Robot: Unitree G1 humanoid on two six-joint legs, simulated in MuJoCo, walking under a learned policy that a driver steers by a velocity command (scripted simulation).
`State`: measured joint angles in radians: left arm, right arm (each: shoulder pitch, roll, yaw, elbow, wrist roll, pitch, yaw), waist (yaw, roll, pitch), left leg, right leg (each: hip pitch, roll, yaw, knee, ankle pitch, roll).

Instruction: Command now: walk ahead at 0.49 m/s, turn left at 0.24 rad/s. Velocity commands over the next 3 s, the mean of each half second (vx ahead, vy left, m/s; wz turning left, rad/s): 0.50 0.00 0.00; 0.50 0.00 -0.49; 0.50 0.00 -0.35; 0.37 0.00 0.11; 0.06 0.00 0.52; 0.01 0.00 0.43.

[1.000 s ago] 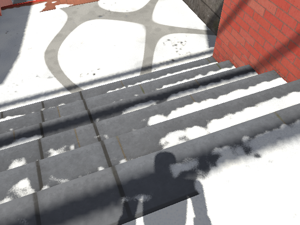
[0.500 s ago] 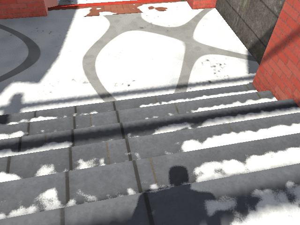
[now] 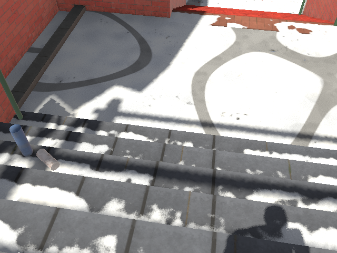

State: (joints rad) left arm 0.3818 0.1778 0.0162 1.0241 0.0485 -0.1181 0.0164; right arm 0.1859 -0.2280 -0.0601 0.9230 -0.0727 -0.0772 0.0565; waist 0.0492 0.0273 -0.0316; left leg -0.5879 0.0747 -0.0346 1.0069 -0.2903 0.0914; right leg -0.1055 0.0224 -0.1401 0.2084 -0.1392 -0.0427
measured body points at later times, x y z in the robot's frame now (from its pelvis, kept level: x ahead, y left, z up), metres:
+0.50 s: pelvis +0.23 +0.08 +0.00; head +0.25 +0.09 +0.45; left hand +0.34 +0.31 -0.15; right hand +0.17 -0.15 -0.15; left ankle +0.23 +0.16 -0.75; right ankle +0.28 -0.09 -0.67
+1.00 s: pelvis +0.49 -0.03 -0.15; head +0.51 -0.05 +0.30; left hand +0.71 +0.11 -0.28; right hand +0.23 -0.12 -0.27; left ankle +0.25 +0.16 -0.72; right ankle +0.54 -0.14 -0.90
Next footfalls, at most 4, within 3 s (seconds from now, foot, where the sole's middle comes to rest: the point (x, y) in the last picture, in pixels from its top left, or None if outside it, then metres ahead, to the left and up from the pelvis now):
0.24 left None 0.27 0.16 -0.79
0.98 right None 0.57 -0.16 -0.95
1.42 left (190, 210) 0.88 -0.05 -1.11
2.00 right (248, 195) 1.09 -0.42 -1.27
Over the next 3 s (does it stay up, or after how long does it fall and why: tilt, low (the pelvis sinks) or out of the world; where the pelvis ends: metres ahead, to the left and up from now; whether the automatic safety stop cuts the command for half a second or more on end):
stays up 1.11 -0.22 -0.54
